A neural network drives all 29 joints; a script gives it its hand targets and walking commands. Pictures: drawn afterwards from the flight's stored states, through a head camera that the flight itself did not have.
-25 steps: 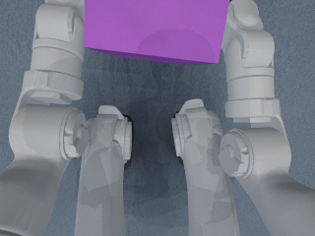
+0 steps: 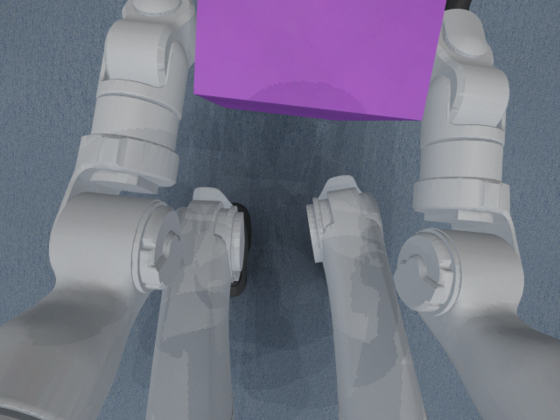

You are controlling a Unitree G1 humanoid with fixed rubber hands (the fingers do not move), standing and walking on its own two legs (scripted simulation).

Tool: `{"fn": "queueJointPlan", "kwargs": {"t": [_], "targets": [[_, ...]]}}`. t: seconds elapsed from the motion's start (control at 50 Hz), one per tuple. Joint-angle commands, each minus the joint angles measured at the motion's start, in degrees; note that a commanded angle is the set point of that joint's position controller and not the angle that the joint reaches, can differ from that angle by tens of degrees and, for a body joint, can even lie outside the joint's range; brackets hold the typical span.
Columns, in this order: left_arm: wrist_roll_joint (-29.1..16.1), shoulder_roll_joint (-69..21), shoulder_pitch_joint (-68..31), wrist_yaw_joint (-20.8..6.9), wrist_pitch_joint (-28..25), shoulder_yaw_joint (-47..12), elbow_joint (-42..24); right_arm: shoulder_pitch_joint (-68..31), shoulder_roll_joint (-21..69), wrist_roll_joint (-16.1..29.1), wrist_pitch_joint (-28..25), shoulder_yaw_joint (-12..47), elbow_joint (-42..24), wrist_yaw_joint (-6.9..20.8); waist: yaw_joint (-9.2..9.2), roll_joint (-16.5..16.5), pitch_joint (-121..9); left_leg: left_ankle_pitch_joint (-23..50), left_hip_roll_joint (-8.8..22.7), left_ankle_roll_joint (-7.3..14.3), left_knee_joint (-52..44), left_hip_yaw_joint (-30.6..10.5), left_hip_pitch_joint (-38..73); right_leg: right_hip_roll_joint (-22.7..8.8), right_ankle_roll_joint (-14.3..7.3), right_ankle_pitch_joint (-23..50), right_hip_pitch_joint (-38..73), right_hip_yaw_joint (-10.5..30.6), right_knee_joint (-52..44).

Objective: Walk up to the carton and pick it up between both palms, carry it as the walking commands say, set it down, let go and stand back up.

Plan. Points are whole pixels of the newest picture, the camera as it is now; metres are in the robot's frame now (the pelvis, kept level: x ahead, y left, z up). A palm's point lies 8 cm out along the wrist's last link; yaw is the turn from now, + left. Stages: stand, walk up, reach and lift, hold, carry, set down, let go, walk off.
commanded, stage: reach and lift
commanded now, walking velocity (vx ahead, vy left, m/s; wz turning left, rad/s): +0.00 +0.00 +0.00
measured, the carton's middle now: out of the picture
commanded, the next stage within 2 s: none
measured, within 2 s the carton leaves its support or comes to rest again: neither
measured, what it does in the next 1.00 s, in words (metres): rises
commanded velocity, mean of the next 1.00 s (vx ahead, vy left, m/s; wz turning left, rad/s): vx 0.00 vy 0.00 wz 0.00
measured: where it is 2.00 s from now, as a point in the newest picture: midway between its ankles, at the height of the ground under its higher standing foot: (284, 260)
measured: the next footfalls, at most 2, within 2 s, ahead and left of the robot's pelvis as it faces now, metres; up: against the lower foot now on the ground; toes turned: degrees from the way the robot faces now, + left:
none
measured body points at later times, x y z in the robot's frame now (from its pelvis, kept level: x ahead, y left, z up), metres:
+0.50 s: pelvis +0.00 -0.03 +0.05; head +0.32 -0.05 +0.35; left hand +0.55 +0.08 -0.05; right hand +0.51 -0.19 -0.05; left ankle +0.14 +0.10 -0.43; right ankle +0.14 -0.13 -0.43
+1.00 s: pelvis -0.01 -0.01 +0.10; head +0.28 -0.02 +0.43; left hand +0.51 +0.10 +0.01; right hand +0.48 -0.18 +0.02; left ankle +0.14 +0.10 -0.43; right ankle +0.14 -0.13 -0.43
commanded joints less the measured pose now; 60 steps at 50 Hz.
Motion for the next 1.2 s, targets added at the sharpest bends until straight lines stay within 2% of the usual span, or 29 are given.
{"fn": "queueJointPlan", "kwargs": {"t": [0.0, 0.08, 0.1, 0.12, 0.22, 0.26, 0.36, 0.4, 0.5, 0.58, 0.6, 0.64, 0.7, 0.72, 0.74, 0.76, 0.78, 0.8, 0.82, 0.86, 0.94, 0.96, 1.0, 1.04, 1.06, 1.08, 1.1, 1.12, 1.18], "targets": [[-11.0, -62.4, -52.5, -13.2, -2.7, -27.7, -23.5, -58.1, 57.1, 14.9, -0.4, 40.5, -15.0, 14.5, -3.32, -3.0, -143.3, 19.1, -3.2, -1.0, -13.2, 1.1, 55.4, 3.4, -2.1, 21.0, 44.2, -6.6, -12.6], [-9.2, -63.6, -48.1, -14.7, -1.3, -25.4, -18.2, -56.5, 58.6, 14.2, 0.1, 40.2, -13.3, 12.9, -1.02, -3.8, -137.9, 17.0, -3.5, -0.2, -14.9, 2.2, 50.2, 3.1, -2.4, 20.3, 49.0, -5.1, -15.1], [-8.2, -61.6, -48.0, -15.3, -1.4, -24.9, -17.2, -50.8, 59.7, 12.3, 1.1, 38.5, -6.7, 13.0, -1.81, -4.1, -133.2, 14.6, -3.3, -0.4, -15.6, 2.2, 47.2, 3.1, -2.1, 18.4, 46.4, -5.4, -15.4], [-8.7, -62.8, -49.7, -15.9, -1.9, -26.8, -20.1, -53.8, 61.4, 13.7, -0.1, 40.5, -12.0, 12.4, -0.96, -2.4, -138.3, 14.8, -3.5, -0.1, -15.2, 3.2, 48.6, 3.0, -1.9, 19.4, 51.3, -4.7, -15.8], [-11.3, -62.9, -51.1, -17.0, -2.2, -30.9, -24.6, -48.5, 63.9, 14.3, 0.6, 41.0, -9.2, 11.3, -2.9, 0.3, -140.4, 18.1, -3.5, -0.7, -15.8, 3.0, 48.5, 3.3, -2.5, 25.0, 56.3, -3.1, -16.7], [-10.3, -61.2, -51.4, -17.7, -2.4, -28.3, -21.5, -51.6, 63.6, 14.8, 0.4, 42.1, -10.8, 10.6, 0.24, -0.3, -136.2, 15.1, -3.7, -0.4, -15.9, 4.6, 44.5, 2.6, -2.1, 21.1, 59.2, -0.6, -18.3], [-10.0, -63.1, -47.6, -18.8, -2.7, -27.5, -20.0, -47.9, 65.3, 13.6, 0.4, 41.8, -9.8, 10.2, -0.69, -0.8, -135.1, 14.4, -3.6, -0.4, -16.8, 3.8, 41.3, 2.9, -2.2, 21.2, 62.3, 0.7, -19.8], [-8.8, -60.7, -47.4, -18.9, -2.9, -27.5, -20.4, -48.6, 68.2, 14.8, 0.8, 43.9, -11.3, 10.0, 1.8, -3.6, -136.3, 14.6, -4.0, 0.4, -17.5, 4.2, 40.4, 3.1, -1.0, 22.1, 64.5, 1.0, -20.3], [-9.6, -65.9, -42.7, -19.2, -1.9, -27.1, -16.1, -51.0, 64.1, 13.7, 0.3, 44.4, -16.0, 9.5, -0.27, -4.4, -135.6, 14.0, -4.1, 0.3, -19.1, 3.5, 44.0, 2.9, -1.6, 20.4, 65.5, 0.7, -22.2], [-9.0, -63.6, -40.4, -18.3, -1.6, -26.7, -20.1, -47.5, 67.0, 15.1, 2.0, 47.2, -15.7, 9.8, 3.33, -6.3, -139.6, 16.4, -4.2, 0.4, -21.6, 3.6, 48.9, 3.1, -0.6, 22.4, 69.8, 0.4, -24.0], [-9.4, -64.6, -39.9, -18.1, -1.7, -28.5, -20.3, -47.8, 64.3, 15.2, 1.1, 46.5, -17.6, 9.9, 0.92, -4.7, -137.9, 17.5, -3.9, 0.2, -21.6, 2.2, 50.2, 3.1, -1.1, 23.7, 65.6, -0.5, -23.1], [-8.9, -63.8, -40.5, -18.0, -1.3, -27.2, -18.5, -47.7, 66.2, 14.9, 1.5, 46.3, -15.6, 10.0, 2.33, -5.2, -136.7, 15.6, -3.5, 0.7, -23.7, 1.5, 51.8, 3.2, -1.1, 21.2, 65.4, -1.0, -23.9], [-10.7, -65.3, -44.4, -17.2, -1.2, -30.7, -23.1, -47.2, 64.3, 14.5, 1.5, 45.2, -13.6, 10.6, -0.1, -2.7, -137.0, 14.0, -3.3, -0.6, -25.6, 0.8, 56.5, 3.5, -1.9, 19.1, 61.8, -2.2, -24.9], [-10.1, -64.7, -44.4, -16.8, -1.6, -30.1, -24.7, -44.0, 67.1, 15.1, 1.9, 45.6, -10.7, 10.9, 1.52, -2.9, -135.8, 13.1, -3.0, -0.5, -26.4, 1.0, 58.5, 3.1, -1.7, 17.3, 62.5, -1.5, -26.1], [-12.2, -67.6, -44.7, -17.0, -1.3, -32.3, -24.0, -47.4, 63.5, 15.1, 1.0, 46.0, -15.3, 10.9, -1.28, -0.2, -137.5, 14.7, -2.8, -1.0, -26.3, 0.3, 60.7, 3.2, -2.8, 19.3, 61.1, -1.9, -26.0], [-11.3, -66.4, -48.1, -16.1, -1.2, -32.8, -30.0, -47.1, 64.8, 15.5, 1.6, 45.0, -14.2, 11.0, 0.85, 1.9, -141.0, 14.8, -3.3, -1.6, -27.3, 0.1, 65.0, 3.7, -2.8, 19.1, 62.2, -1.8, -26.3], [-11.9, -66.2, -47.4, -15.9, -1.0, -32.2, -26.8, -48.1, 63.5, 15.6, 1.2, 44.6, -12.7, 11.2, -0.59, 1.1, -135.8, 13.4, -2.6, -1.4, -27.4, -0.8, 63.5, 3.3, -2.9, 17.8, 58.6, -2.0, -26.5], [-11.6, -66.8, -45.4, -15.7, -1.1, -31.8, -25.6, -49.2, 64.9, 17.0, 0.7, 45.8, -14.6, 11.2, 1.42, 1.6, -136.4, 14.3, -2.6, -1.1, -27.8, -0.3, 63.9, 3.2, -2.8, 18.1, 59.9, -1.8, -26.6], [-12.0, -69.0, -45.8, -15.5, -1.1, -33.6, -27.0, -44.4, 64.1, 15.4, 0.9, 43.3, -10.8, 11.8, -2.64, 2.8, -137.1, 14.2, -2.3, -1.8, -28.6, -1.2, 69.3, 3.3, -3.0, 18.5, 57.9, -2.8, -27.3], [-10.4, -69.0, -44.1, -15.4, -0.9, -31.5, -23.7, -43.0, 64.6, 14.3, 0.9, 40.9, -6.7, 12.2, -1.36, 4.4, -131.0, 10.7, -2.1, -2.1, -29.8, -1.8, 67.2, 3.0, -3.4, 14.6, 54.6, -1.8, -28.5], [-13.4, -72.5, -46.0, -15.8, -1.2, -32.4, -24.7, -48.4, 63.0, 14.4, 0.1, 42.7, -13.8, 12.8, -4.4, 1.8, -136.0, 11.7, -1.9, -2.2, -30.8, -2.7, 70.2, 3.0, -3.6, 15.4, 57.3, -2.7, -30.0], [-12.4, -72.9, -43.0, -16.1, -0.4, -29.6, -17.7, -50.0, 61.9, 13.1, 0.2, 40.7, -11.9, 12.6, -5.54, 0.6, -129.7, 6.8, -1.5, -1.7, -31.6, -3.1, 66.8, 2.6, -3.5, 11.2, 56.3, -2.5, -31.1], [-13.1, -73.9, -45.1, -16.2, -0.5, -31.6, -22.4, -45.6, 63.4, 12.5, 0.8, 39.3, -7.9, 13.3, -6.89, 1.7, -133.2, 7.7, -1.5, -2.3, -33.2, -3.5, 71.5, 2.8, -3.9, 12.8, 57.5, -2.8, -31.9], [-12.4, -72.4, -45.5, -16.2, -1.2, -30.4, -21.6, -47.2, 65.0, 13.8, 0.7, 41.3, -9.1, 13.8, -3.94, -0.3, -130.8, 8.6, -1.5, -1.7, -33.8, -3.2, 69.7, 2.7, -3.5, 12.8, 59.0, -2.2, -33.2], [-12.0, -74.4, -43.9, -16.8, -0.9, -30.0, -18.5, -43.3, 64.7, 12.2, 0.7, 38.8, -5.7, 14.2, -6.13, 0.6, -126.7, 6.6, -1.3, -2.0, -34.8, -2.8, 68.6, 2.5, -4.0, 10.7, 58.3, -2.2, -34.5], [-11.1, -74.6, -40.8, -17.1, -0.8, -28.5, -15.1, -45.5, 65.5, 13.2, 0.6, 39.4, -7.1, 14.5, -3.87, -0.1, -124.4, 6.0, -1.0, -1.3, -35.4, -2.8, 68.4, 2.3, -3.5, 10.2, 57.1, -2.1, -34.4], [-10.3, -75.1, -38.9, -17.0, -1.1, -28.9, -16.0, -41.4, 66.9, 11.5, 0.6, 38.7, -5.4, 14.9, -5.55, -2.1, -125.5, 7.4, -1.2, -1.4, -36.0, -4.2, 70.6, 2.9, -3.4, 12.3, 56.7, -3.2, -34.0], [-10.4, -75.9, -39.2, -17.1, -1.2, -28.6, -14.9, -43.6, 65.4, 12.2, 0.0, 39.7, -7.8, 15.2, -4.31, -0.4, -123.7, 8.3, -1.3, -1.6, -36.5, -3.2, 70.0, 2.4, -3.8, 12.4, 58.1, -2.8, -35.1], [-12.0, -74.0, -41.9, -16.6, -1.5, -30.6, -23.8, -47.8, 67.0, 15.1, 0.4, 45.0, -15.1, 14.9, -2.4, -2.4, -137.3, 11.5, -1.7, -0.9, -36.5, -4.0, 74.9, 2.9, -3.2, 15.7, 64.6, -1.8, -35.0]]}}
